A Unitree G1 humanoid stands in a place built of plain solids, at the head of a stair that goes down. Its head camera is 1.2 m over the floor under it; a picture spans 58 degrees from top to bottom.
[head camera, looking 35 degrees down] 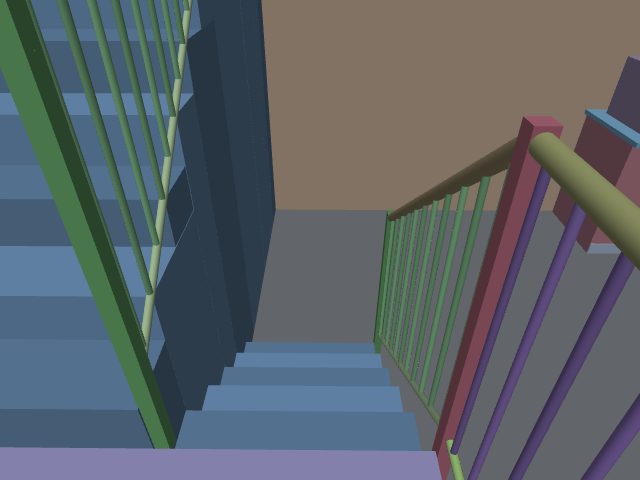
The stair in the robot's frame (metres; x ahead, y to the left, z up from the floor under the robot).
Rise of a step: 0.18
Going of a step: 0.24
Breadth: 0.81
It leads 1 degrees to the right of straight ahead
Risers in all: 6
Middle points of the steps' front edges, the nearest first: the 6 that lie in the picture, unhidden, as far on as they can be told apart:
0.67 0.07 0.00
0.91 0.07 -0.18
1.15 0.07 -0.36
1.39 0.07 -0.54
1.63 0.06 -0.72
1.87 0.06 -0.90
